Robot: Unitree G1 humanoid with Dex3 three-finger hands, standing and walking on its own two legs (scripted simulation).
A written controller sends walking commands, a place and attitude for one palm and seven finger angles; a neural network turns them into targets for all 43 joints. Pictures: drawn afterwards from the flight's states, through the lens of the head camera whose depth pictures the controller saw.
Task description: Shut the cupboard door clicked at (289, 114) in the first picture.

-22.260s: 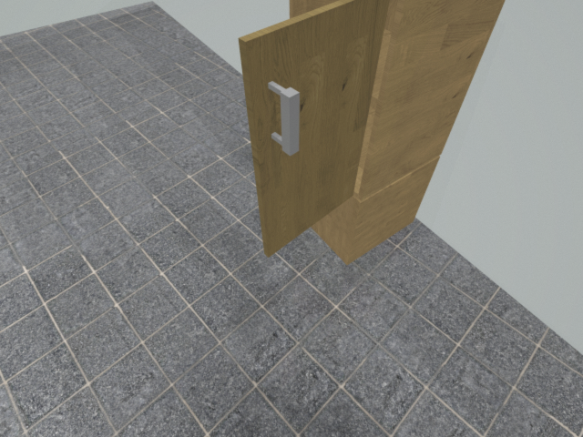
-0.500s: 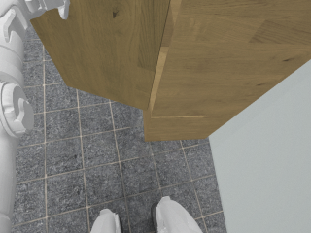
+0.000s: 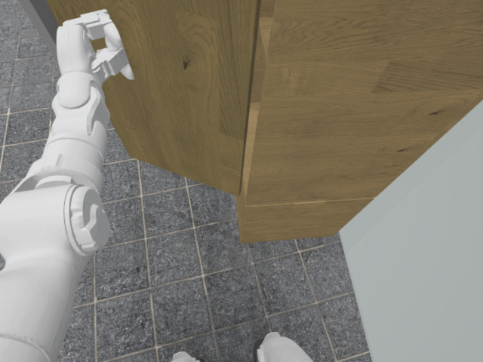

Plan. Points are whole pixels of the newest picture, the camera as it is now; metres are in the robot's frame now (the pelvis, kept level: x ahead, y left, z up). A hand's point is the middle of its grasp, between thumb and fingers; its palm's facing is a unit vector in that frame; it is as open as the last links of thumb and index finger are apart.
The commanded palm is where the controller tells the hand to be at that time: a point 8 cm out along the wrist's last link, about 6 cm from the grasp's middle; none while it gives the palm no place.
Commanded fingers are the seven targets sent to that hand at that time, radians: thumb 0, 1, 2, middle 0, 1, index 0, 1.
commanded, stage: pull the fist back off the door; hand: left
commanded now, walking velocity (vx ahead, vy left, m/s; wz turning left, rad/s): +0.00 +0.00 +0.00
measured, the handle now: (60, 26) +0.65 +0.19 +0.14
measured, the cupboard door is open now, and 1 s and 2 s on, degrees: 64 64 64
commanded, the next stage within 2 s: draw the hand back to the body in 0.36 s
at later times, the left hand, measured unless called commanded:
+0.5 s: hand (124, 92) +0.48 +0.09 +0.15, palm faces +0.03 -1.00 -0.02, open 3.1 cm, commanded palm +0.46 +0.14 +0.14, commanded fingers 0.00 0.90 0.90 -1.30 -1.50 -1.30 -1.50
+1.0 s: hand (49, 168) +0.37 +0.16 +0.17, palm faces +0.05 -1.00 -0.02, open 3.1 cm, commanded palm +0.32 +0.21 +0.17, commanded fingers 0.00 0.90 0.90 -1.11 -1.29 -1.11 -1.29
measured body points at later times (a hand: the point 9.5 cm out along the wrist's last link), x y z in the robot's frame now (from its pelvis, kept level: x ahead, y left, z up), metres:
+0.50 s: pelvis -0.01 -0.01 +0.01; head +0.05 -0.01 +0.46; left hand +0.47 +0.14 +0.15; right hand +0.07 -0.26 -0.11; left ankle -0.02 +0.10 -0.71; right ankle +0.00 -0.12 -0.71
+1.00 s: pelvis -0.01 -0.01 +0.03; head -0.01 -0.04 +0.48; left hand +0.36 +0.21 +0.17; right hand +0.10 -0.27 -0.09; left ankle -0.02 +0.10 -0.71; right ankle +0.00 -0.12 -0.71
